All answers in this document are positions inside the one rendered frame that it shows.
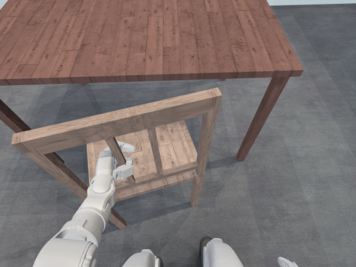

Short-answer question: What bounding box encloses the table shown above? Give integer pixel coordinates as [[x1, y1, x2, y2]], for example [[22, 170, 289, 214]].
[[0, 0, 304, 163]]

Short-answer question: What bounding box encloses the left robot forearm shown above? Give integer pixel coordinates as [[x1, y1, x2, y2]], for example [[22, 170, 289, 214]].
[[33, 174, 116, 267]]

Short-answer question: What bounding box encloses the right robot shin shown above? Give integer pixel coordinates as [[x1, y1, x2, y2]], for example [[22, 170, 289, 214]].
[[207, 238, 223, 245]]

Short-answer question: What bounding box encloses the left robot upper arm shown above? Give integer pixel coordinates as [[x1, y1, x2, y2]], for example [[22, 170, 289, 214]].
[[36, 238, 98, 267]]

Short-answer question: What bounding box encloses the left robot shin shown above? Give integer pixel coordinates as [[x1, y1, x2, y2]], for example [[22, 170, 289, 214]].
[[141, 249, 154, 255]]

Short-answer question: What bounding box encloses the robot left hand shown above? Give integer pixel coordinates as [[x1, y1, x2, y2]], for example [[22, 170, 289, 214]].
[[95, 141, 136, 181]]

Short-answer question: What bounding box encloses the robot shin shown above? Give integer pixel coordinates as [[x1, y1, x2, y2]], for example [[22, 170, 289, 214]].
[[141, 249, 154, 255], [207, 238, 223, 245]]

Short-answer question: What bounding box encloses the chair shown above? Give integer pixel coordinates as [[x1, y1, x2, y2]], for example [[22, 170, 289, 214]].
[[11, 87, 222, 229]]

